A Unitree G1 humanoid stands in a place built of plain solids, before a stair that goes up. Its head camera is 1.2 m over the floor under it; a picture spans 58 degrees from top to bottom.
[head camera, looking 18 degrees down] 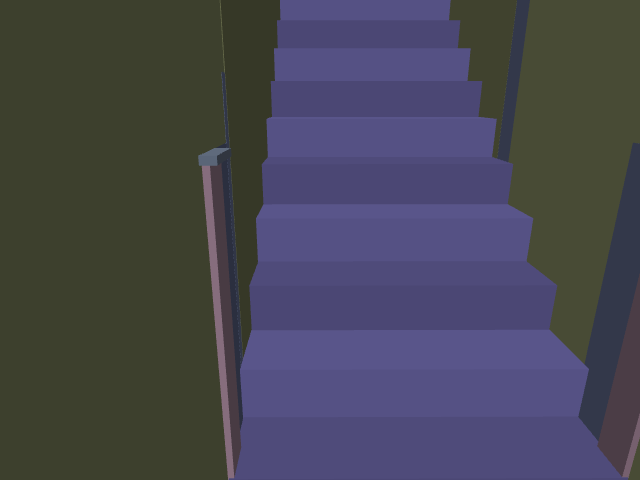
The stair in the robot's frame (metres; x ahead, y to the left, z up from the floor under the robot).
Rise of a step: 0.18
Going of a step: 0.25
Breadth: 1.13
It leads straight ahead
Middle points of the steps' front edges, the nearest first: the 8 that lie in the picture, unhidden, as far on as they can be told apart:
1.20 -0.31 0.37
1.45 -0.30 0.56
1.70 -0.30 0.74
1.95 -0.30 0.92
2.20 -0.30 1.11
2.45 -0.30 1.29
2.70 -0.30 1.48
2.95 -0.30 1.66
